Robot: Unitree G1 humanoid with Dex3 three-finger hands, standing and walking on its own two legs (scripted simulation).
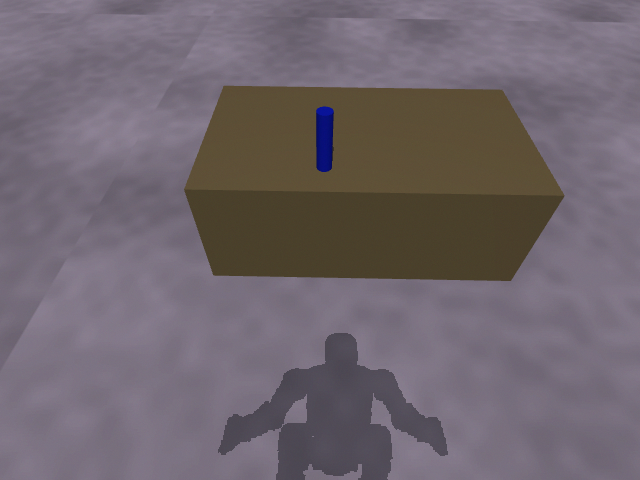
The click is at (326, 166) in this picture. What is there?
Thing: slim round
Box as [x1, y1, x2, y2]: [316, 107, 333, 171]
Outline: 319,107 316,110 316,166 317,169 321,171 327,171 331,168 333,110 329,107
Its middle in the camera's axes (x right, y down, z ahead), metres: +0.01 -0.30 +1.20
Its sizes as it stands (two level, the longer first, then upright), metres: 0.051 0.051 0.204
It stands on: a support 0.45 m high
